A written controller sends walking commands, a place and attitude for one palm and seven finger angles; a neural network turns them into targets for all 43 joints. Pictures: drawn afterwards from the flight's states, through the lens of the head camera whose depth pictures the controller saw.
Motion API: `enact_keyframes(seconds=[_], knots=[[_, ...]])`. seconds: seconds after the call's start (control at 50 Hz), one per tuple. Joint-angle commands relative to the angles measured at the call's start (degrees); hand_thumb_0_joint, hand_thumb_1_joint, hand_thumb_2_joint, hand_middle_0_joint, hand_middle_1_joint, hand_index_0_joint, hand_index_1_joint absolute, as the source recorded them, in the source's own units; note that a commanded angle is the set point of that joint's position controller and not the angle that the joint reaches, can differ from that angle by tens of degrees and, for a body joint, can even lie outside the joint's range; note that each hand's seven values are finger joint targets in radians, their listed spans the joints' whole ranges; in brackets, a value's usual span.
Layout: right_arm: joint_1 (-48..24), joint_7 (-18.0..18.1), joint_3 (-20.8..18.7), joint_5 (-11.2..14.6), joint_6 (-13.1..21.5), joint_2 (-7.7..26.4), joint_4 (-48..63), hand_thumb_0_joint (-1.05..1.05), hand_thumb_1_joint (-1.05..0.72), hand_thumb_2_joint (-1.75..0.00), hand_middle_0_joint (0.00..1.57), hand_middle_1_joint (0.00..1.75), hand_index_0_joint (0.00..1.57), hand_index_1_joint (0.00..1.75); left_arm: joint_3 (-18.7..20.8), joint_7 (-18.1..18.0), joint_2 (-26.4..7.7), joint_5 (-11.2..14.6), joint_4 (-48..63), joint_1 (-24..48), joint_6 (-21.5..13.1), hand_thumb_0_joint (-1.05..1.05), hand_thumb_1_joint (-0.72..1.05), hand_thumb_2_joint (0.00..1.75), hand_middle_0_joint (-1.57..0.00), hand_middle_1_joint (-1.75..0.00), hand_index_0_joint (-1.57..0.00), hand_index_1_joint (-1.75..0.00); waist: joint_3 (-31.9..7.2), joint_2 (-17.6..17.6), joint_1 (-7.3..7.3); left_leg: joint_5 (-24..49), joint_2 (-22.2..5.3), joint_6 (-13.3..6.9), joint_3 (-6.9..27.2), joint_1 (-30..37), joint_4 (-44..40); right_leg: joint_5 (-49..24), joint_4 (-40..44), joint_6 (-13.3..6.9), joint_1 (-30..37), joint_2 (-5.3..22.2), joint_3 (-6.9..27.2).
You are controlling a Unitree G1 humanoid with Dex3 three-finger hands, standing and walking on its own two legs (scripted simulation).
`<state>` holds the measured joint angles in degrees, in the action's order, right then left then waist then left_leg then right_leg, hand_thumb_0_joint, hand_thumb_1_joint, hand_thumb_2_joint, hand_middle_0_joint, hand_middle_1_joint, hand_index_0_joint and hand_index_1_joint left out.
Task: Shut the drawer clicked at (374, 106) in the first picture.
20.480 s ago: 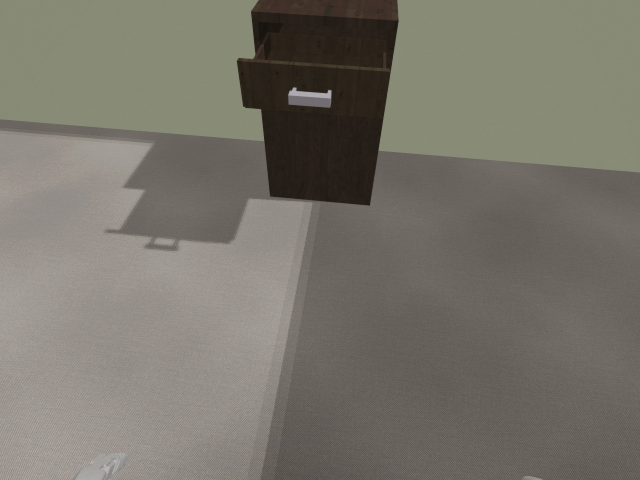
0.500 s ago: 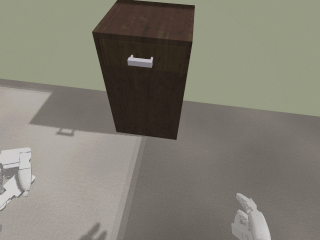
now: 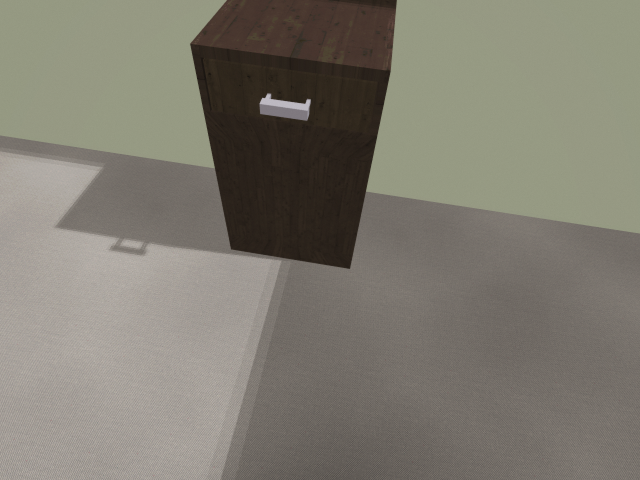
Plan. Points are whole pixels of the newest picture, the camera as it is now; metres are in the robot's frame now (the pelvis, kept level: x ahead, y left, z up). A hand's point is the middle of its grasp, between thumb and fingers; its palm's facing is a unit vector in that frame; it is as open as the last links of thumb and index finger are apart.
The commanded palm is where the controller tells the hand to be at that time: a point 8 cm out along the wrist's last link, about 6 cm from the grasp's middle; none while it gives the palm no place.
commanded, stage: let the arm hang, fingers relaxed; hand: left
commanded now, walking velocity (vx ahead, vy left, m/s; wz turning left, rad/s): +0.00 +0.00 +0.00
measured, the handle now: (286, 104) +0.94 +0.12 -0.07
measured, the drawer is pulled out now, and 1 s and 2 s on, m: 0.00 0.00 0.00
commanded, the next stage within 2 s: look to check the result in 0.74 s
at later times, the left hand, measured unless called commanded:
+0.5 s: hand out of the picture +0.05 +0.21 -0.16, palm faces -0.01 -0.96 -0.27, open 7.2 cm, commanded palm none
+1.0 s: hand out of the picture +0.05 +0.18 -0.16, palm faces -0.01 -0.97 -0.23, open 7.4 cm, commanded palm none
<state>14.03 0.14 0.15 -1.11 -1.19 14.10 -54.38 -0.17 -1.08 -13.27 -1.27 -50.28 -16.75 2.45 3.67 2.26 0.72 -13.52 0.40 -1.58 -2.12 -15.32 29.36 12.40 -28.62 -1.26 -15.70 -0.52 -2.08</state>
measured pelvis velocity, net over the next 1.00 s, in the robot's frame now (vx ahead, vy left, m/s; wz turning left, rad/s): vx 0.03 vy -0.01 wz -0.01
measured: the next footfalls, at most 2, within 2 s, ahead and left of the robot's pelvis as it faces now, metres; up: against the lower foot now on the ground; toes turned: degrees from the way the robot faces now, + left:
none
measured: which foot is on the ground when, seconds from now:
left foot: down 0.00-1.00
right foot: down 0.00-1.00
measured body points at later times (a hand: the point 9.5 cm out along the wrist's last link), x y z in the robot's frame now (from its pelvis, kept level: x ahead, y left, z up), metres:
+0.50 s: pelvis +0.01 +0.00 +0.01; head +0.01 -0.01 +0.46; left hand +0.05 +0.26 -0.14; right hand +0.02 -0.23 -0.16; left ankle +0.02 +0.10 -0.74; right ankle +0.03 -0.11 -0.74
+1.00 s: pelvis +0.03 -0.01 +0.01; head +0.05 -0.01 +0.46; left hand +0.05 +0.23 -0.15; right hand +0.02 -0.25 -0.15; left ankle +0.02 +0.10 -0.74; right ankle +0.03 -0.11 -0.74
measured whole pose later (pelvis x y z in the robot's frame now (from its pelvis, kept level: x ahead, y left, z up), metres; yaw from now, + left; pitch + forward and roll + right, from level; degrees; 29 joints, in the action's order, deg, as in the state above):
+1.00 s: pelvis +0.03 -0.01 +0.01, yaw -1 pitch -1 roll +0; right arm 13.8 2.0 -0.8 -0.6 0.0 10.9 -65.4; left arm 0.5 -1.2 -11.0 -0.4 -65.5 -12.6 -0.5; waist 3.2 -0.7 0.7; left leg -11.8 -0.1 -0.8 -2.5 -8.8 21.4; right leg 10.7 -21.2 -1.8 -9.7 -1.3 -1.5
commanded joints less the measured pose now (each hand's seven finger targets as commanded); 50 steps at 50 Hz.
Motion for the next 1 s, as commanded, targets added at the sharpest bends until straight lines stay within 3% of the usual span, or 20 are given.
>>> enact_keyframes(seconds=[0.0,0.04,0.12,0.22,0.28,0.44,0.56,0.72,0.78,0.98], knots=[[-1.49,0.63,-2.03,-0.05,1.23,7.26,1.81,0.00,-0.90,-0.90,0.20,0.30,0.20,0.30,2.63,0.29,-9.98,0.32,-0.43,1.06,-2.92,0.00,0.90,0.90,-0.64,-0.78,-0.64,-0.78,-3.85,-8.79,-0.73,-6.07,-4.90,-1.12,7.31,-0.32,-9.19,6.75,10.19,-2.58,3.36,5.88,8.83],[0.22,0.78,-2.13,-0.02,1.19,6.57,-0.09,0.00,-0.90,-0.90,0.20,0.30,0.20,0.30,2.52,0.32,-9.42,0.43,-3.15,1.44,-3.04,0.00,0.90,0.90,-0.56,-0.69,-0.56,-0.69,-4.64,-7.53,-0.44,-6.14,-5.00,-1.18,7.08,0.78,-9.27,7.58,11.44,-2.75,3.43,6.23,8.89],[2.46,1.08,-2.30,0.17,1.27,6.58,-2.97,0.00,-0.90,-0.90,0.20,0.30,0.20,0.30,2.19,0.19,-8.76,0.60,-6.98,2.01,-3.19,0.00,0.90,0.90,-0.40,-0.52,-0.40,-0.52,-2.69,-3.49,-0.11,-3.51,-5.85,-1.26,7.21,2.10,-10.07,6.31,11.98,-2.62,2.23,6.22,7.88],[3.11,1.39,-2.18,0.25,1.67,6.28,-5.47,0.00,-0.90,-0.90,0.20,0.30,0.20,0.30,1.94,-0.08,-7.92,0.63,-10.31,1.54,-3.14,0.00,0.90,0.90,-0.20,-0.30,-0.20,-0.30,-0.87,-3.45,-0.52,-1.61,-6.86,-1.47,7.84,2.07,-12.21,2.48,10.77,-2.32,2.76,5.74,6.89],[3.30,1.50,-2.11,0.25,1.74,6.18,-6.49,0.00,-0.90,-0.90,0.20,0.30,0.20,0.30,1.93,-0.22,-7.68,0.59,-11.35,1.95,-3.11,0.00,0.90,0.90,-0.20,-0.30,-0.20,-0.30,-0.12,-1.60,-0.52,-1.13,-7.01,-1.45,7.90,2.21,-12.88,1.93,10.67,-2.07,2.99,5.74,6.64],[2.95,1.37,-1.91,0.15,1.70,4.46,-8.04,0.00,-0.90,-0.90,0.20,0.30,0.20,0.30,2.06,-0.45,-7.09,0.52,-11.98,3.05,-3.20,0.00,0.90,0.90,-0.20,-0.30,-0.20,-0.30,0.39,-1.04,-0.44,0.85,-6.25,-1.17,6.72,3.25,-12.66,1.58,11.41,-1.62,2.85,6.06,7.02],[2.13,1.54,-1.72,0.06,1.90,3.46,-8.49,0.00,-0.90,-0.90,0.20,0.30,0.20,0.30,2.07,-0.51,-5.84,0.57,-12.12,3.19,-3.25,0.00,0.90,0.90,-0.20,-0.30,-0.20,-0.30,-0.23,-3.52,-0.59,3.12,-6.46,-0.86,6.50,4.07,-12.96,-1.05,10.95,-1.46,3.65,5.94,6.84],[2.41,1.77,-1.84,0.14,1.98,3.21,-8.67,0.00,-0.90,-0.90,0.20,0.30,0.20,0.30,2.21,-0.52,-5.24,0.58,-12.12,3.56,-3.40,0.00,0.90,0.90,-0.20,-0.30,-0.20,-0.30,-0.45,-2.85,-0.36,4.38,-6.40,-0.67,6.08,4.75,-12.60,-1.59,11.35,-1.47,4.12,6.04,6.57],[2.28,1.92,-1.86,0.14,2.17,3.35,-8.84,0.00,-0.90,-0.90,0.20,0.30,0.20,0.30,2.27,-0.55,-5.41,0.70,-12.35,3.31,-3.64,0.00,0.90,0.90,-0.20,-0.30,-0.20,-0.30,-2.81,-3.49,-0.35,7.13,-6.43,-0.66,5.91,6.45,-11.95,-4.69,10.97,-1.71,5.63,6.22,6.62],[1.99,2.16,-2.15,0.29,1.99,4.03,-9.02,0.00,-0.90,-0.90,0.20,0.30,0.20,0.30,2.33,-0.67,-5.85,0.74,-13.02,3.42,-3.88,0.00,0.90,0.90,-0.20,-0.30,-0.20,-0.30,-2.42,-2.80,-0.06,8.24,-6.56,-0.43,5.29,7.63,-11.45,-7.74,11.55,-1.79,6.15,6.44,6.81]])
